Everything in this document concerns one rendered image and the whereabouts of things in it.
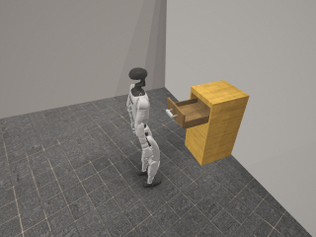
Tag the cabinet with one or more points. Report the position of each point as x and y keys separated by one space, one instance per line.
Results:
x=215 y=139

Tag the robot left forearm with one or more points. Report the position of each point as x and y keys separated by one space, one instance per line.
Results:
x=131 y=115

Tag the drawer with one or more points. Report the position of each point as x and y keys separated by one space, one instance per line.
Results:
x=189 y=113

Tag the robot right forearm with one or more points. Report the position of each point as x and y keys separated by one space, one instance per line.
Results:
x=141 y=136

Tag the handle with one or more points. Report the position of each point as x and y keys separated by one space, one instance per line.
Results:
x=170 y=114

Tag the robot left hand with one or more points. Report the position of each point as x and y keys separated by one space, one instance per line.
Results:
x=133 y=129

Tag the robot left upper arm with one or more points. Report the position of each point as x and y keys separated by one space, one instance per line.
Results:
x=128 y=103

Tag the robot right hand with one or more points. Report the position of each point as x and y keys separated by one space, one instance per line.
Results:
x=148 y=153

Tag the robot right thigh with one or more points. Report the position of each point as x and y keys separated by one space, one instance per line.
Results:
x=154 y=147

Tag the robot right foot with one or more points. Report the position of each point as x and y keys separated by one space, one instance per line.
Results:
x=154 y=183

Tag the robot right upper arm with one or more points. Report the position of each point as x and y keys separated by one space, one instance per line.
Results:
x=142 y=107

